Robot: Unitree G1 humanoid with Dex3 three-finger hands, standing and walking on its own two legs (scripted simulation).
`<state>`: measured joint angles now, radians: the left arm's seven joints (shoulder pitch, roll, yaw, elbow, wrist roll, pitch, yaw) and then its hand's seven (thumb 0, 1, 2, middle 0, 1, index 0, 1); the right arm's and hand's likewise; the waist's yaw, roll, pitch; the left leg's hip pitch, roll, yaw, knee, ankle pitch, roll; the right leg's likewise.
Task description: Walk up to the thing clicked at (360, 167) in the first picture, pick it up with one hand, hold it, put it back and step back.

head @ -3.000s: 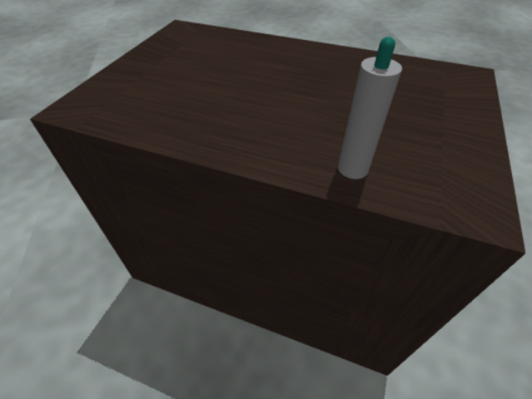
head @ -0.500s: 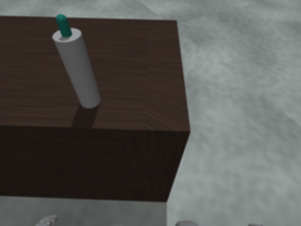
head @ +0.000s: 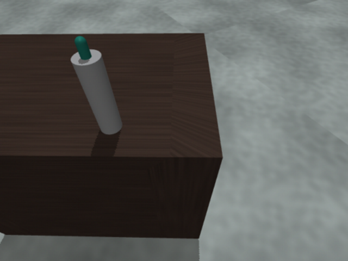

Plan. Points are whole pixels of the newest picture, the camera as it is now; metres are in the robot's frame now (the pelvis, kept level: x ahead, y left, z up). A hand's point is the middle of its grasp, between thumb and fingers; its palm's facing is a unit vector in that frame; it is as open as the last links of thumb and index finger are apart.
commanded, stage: walk up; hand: left
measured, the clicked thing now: (98, 90) +0.46 +0.20 +0.15
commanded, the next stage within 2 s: stand in 0.58 s
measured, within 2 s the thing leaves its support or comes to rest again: neither
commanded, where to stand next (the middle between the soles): +0.05 +0.02 m, yaw +2 degrees
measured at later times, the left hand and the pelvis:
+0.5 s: hand out of the picture +0.11 +0.25 -0.15, palm faces -0.03 -0.94 -0.35, open 7.4 cm; pelvis +0.01 +0.00 +0.00, yaw +0 degrees
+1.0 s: hand out of the picture +0.10 +0.25 -0.15, palm faces -0.02 -0.94 -0.34, open 7.4 cm; pelvis +0.02 -0.01 +0.00, yaw +1 degrees
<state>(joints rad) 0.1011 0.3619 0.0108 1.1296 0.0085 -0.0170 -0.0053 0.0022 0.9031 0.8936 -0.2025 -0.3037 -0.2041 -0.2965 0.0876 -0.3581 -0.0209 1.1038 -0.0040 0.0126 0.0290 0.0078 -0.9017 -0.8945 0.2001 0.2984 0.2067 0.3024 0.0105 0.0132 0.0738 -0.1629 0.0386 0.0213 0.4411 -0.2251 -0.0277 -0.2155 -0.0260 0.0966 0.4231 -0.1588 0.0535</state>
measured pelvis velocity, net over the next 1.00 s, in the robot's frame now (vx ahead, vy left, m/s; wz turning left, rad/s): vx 0.02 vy -0.01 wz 0.01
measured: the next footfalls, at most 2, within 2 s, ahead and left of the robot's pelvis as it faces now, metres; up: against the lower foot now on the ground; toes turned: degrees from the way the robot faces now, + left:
none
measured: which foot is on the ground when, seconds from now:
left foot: down 0.00-1.00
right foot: down 0.00-1.00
